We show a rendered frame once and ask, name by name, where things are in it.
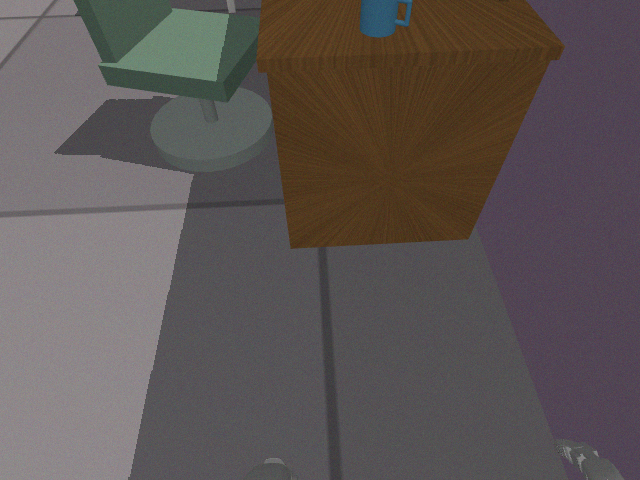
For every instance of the desk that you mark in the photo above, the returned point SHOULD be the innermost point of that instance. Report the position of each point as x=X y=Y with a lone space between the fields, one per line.
x=396 y=139

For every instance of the office chair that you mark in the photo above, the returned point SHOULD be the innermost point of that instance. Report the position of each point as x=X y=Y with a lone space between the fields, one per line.
x=201 y=56

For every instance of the right robot hand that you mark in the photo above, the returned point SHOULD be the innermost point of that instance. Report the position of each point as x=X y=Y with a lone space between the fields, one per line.
x=586 y=460

